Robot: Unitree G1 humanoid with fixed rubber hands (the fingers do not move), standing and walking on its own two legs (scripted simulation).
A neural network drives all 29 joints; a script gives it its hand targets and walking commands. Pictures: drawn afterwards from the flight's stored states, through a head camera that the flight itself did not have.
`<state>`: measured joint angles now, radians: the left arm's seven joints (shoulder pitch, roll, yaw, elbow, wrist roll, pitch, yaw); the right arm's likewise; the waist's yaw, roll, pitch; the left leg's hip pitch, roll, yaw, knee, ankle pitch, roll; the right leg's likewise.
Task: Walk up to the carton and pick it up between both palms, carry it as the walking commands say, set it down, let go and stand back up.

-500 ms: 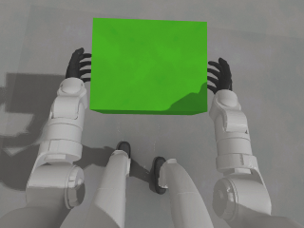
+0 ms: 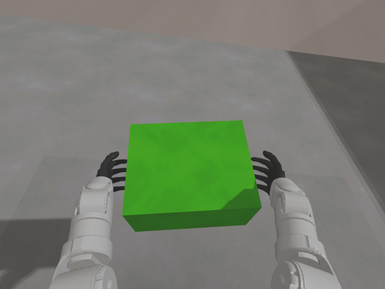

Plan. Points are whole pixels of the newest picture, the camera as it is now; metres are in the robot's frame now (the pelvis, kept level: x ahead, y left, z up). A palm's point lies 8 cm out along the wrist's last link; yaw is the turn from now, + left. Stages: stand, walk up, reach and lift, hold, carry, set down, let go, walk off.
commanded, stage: reach and lift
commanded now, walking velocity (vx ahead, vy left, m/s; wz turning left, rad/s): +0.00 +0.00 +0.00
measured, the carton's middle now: (189, 175) +0.40 +0.00 -0.03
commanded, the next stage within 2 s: hold in 1.32 s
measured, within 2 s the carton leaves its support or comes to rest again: neither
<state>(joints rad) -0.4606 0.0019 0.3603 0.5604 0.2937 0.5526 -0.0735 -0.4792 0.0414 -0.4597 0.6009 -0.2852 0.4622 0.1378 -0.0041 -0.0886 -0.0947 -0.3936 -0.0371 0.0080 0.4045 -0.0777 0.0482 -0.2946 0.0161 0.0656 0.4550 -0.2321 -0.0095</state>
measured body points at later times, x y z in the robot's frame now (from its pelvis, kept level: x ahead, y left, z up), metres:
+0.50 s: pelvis +0.06 -0.04 +0.01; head +0.00 -0.03 +0.46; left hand +0.34 +0.16 +0.03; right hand +0.34 -0.21 +0.04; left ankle +0.08 +0.08 -0.74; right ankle +0.00 -0.14 -0.74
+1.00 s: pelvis +0.03 -0.03 +0.01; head -0.01 +0.00 +0.46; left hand +0.33 +0.17 +0.03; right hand +0.32 -0.21 +0.05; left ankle +0.08 +0.08 -0.74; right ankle +0.00 -0.14 -0.74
